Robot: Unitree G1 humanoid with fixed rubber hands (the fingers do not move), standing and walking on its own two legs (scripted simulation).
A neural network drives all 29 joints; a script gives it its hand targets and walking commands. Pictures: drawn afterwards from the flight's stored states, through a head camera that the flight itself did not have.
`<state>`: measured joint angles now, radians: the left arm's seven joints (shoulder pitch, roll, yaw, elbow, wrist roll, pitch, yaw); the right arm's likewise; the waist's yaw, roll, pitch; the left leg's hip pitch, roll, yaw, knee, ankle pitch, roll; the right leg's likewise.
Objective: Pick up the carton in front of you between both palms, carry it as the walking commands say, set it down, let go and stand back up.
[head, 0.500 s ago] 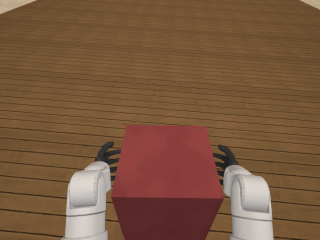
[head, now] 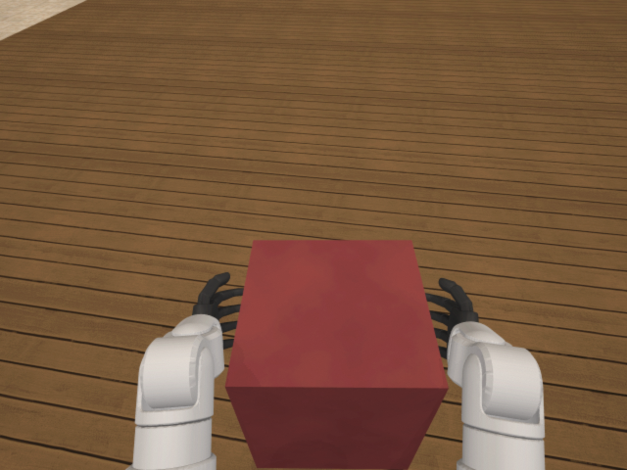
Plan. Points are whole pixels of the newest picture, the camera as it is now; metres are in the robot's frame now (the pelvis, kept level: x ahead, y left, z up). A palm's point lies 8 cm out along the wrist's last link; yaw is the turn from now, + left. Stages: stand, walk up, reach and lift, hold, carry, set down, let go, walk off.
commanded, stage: carry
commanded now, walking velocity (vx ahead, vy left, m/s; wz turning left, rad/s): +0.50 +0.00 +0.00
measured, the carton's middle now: (332, 357) +0.28 +0.00 -0.01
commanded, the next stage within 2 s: none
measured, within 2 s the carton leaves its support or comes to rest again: neither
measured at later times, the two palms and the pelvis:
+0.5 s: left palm (238, 172) +0.61 +0.17 +0.06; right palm (402, 177) +0.58 -0.13 +0.07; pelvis +0.33 +0.04 +0.00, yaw -4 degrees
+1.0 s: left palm (272, 99) +0.86 +0.14 +0.08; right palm (402, 103) +0.86 -0.16 +0.07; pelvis +0.59 -0.01 +0.00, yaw +0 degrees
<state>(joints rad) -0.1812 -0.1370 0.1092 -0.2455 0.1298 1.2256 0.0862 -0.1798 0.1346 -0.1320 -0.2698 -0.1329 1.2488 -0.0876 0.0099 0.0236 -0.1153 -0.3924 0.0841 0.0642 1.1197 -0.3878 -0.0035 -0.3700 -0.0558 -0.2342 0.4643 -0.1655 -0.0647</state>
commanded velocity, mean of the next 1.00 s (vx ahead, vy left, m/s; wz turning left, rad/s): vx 0.26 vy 0.00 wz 0.00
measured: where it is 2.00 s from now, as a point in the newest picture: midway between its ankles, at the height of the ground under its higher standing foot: (324, 368)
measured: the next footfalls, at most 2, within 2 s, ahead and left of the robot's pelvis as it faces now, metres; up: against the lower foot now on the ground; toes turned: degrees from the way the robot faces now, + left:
left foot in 0.36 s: +0.42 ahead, +0.12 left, +0.00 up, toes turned +9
right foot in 0.80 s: +0.69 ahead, -0.09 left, +0.00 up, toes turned +11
